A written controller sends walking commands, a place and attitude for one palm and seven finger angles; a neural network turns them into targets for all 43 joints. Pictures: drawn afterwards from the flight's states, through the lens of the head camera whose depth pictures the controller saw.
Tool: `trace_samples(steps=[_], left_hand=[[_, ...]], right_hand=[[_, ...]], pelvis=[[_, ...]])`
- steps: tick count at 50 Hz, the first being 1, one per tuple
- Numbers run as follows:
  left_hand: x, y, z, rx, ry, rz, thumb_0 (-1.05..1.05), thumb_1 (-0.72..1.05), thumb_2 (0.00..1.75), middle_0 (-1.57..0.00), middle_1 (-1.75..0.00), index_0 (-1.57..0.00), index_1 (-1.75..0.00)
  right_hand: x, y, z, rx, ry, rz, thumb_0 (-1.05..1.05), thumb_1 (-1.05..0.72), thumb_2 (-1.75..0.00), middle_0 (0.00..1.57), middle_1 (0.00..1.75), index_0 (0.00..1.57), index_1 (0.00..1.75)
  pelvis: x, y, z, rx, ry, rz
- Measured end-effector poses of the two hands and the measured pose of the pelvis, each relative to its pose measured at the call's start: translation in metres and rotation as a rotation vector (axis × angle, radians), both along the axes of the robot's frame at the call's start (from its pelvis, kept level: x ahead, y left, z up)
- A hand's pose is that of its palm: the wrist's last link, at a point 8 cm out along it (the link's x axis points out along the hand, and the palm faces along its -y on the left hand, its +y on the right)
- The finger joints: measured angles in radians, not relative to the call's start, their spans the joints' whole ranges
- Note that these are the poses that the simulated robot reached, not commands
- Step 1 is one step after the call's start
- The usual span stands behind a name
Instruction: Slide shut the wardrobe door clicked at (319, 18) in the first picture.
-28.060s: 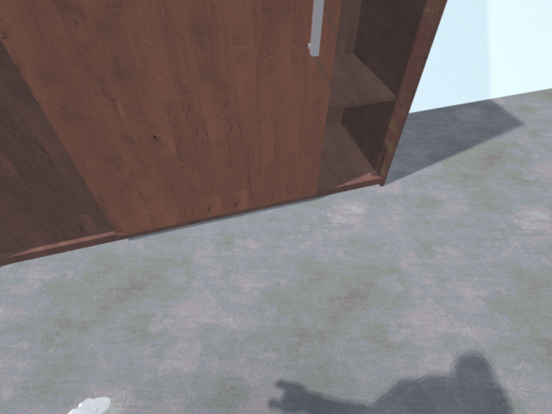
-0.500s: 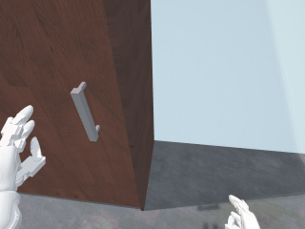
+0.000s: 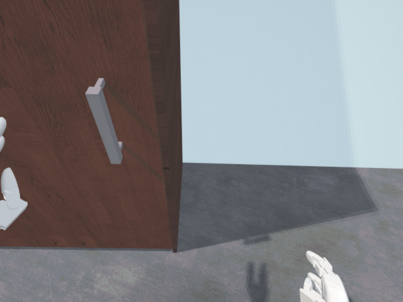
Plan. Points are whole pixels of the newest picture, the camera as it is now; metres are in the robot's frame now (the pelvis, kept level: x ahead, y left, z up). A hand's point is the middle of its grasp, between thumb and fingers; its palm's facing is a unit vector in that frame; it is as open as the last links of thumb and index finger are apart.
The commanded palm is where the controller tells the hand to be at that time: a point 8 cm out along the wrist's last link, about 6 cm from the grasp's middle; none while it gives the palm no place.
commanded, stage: step back with the hand held close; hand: left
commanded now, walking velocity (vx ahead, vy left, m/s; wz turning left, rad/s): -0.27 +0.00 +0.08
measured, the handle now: (109, 124) +0.44 +0.24 +0.11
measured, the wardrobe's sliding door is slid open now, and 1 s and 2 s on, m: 0.00 0.00 0.00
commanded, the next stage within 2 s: stop stepping back and stand still in 0.80 s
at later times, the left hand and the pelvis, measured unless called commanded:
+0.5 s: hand out of the picture +0.11 +0.27 +0.18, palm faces +0.51 -0.75 -0.43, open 7.4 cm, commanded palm +0.03 +0.31 +0.19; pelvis -0.09 +0.00 -0.02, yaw +5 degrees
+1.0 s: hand out of the picture +0.02 +0.27 +0.18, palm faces +0.29 -0.85 -0.45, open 7.4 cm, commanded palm -0.06 +0.32 +0.19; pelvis -0.21 +0.03 +0.01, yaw -3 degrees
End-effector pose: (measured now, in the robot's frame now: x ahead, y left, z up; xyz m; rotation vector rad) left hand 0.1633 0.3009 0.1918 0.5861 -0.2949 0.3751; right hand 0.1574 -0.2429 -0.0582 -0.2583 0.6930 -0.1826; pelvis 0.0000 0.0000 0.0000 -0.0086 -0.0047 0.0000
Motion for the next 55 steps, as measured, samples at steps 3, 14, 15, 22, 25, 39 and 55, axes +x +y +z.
trace_samples(steps=[3, 14, 15, 22, 25, 39, 55], left_hand=[[-0.017, 0.005, -0.005, -0.012, -0.025, 0.031, 0.01, 0.89, 0.90, -0.21, -0.31, -0.21, -0.30], [-0.062, 0.004, -0.002, 0.018, -0.150, 0.051, 0.01, 0.89, 0.90, -0.21, -0.31, -0.21, -0.30], [-0.066, 0.004, -0.001, 0.025, -0.158, 0.054, 0.01, 0.89, 0.90, -0.21, -0.31, -0.21, -0.30], [-0.090, 0.004, -0.001, 0.014, -0.174, 0.029, 0.01, 0.89, 0.90, -0.21, -0.31, -0.21, -0.30], [-0.100, 0.006, -0.001, 0.037, -0.169, 0.013, 0.01, 0.89, 0.90, -0.21, -0.31, -0.21, -0.30], [-0.148, 0.000, 0.000, -0.109, -0.153, -0.014, 0.01, 0.89, 0.90, -0.20, -0.31, -0.21, -0.30], [-0.228, 0.017, 0.016, -0.005, -0.008, -0.143, 0.01, 0.89, 0.90, -0.21, -0.31, -0.21, -0.30]], right_hand=[[-0.011, 0.006, -0.008, 0.002, 0.006, 0.023, 0.01, -0.91, -0.90, 0.20, 0.30, 0.20, 0.30], [-0.047, 0.018, -0.024, 0.010, 0.005, 0.083, 0.02, -0.91, -0.90, 0.20, 0.30, 0.20, 0.30], [-0.049, 0.018, -0.025, 0.011, 0.005, 0.087, 0.02, -0.91, -0.90, 0.20, 0.30, 0.20, 0.30], [-0.069, 0.014, -0.023, -0.007, 0.024, 0.095, 0.01, -0.91, -0.90, 0.20, 0.30, 0.20, 0.30], [-0.079, 0.014, -0.022, -0.026, 0.014, 0.089, 0.01, -0.91, -0.90, 0.20, 0.30, 0.20, 0.30], [-0.139, 0.028, -0.002, 0.016, 0.015, 0.085, 0.01, -0.91, -0.90, 0.20, 0.30, 0.20, 0.30], [-0.279, 0.033, 0.021, -0.009, 0.024, -0.066, 0.01, -0.91, -0.90, 0.20, 0.30, 0.20, 0.30]], pelvis=[[-0.012, 0.002, -0.005, -0.006, -0.007, 0.009], [-0.048, -0.001, -0.018, -0.018, -0.040, 0.055], [-0.050, -0.001, -0.018, -0.017, -0.042, 0.063], [-0.074, 0.002, -0.019, -0.003, -0.023, 0.065], [-0.087, 0.005, -0.020, -0.036, -0.026, 0.079], [-0.145, 0.003, 0.003, -0.021, 0.021, -0.042], [-0.237, 0.029, 0.018, -0.053, 0.016, -0.055]])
